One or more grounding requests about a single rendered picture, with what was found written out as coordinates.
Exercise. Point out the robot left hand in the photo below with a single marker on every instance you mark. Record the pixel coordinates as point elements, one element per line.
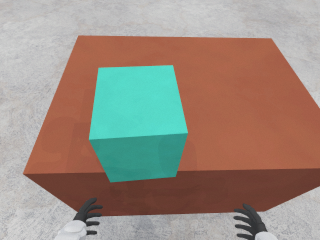
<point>83,215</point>

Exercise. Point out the robot left forearm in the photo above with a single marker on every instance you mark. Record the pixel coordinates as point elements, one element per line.
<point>74,230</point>

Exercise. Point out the carton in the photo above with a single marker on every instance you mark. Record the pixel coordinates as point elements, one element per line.
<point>138,129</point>

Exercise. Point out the robot right hand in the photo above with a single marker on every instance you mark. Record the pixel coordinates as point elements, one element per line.
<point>254,220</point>

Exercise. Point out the pedestal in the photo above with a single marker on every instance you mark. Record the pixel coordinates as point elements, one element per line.
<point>253,128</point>

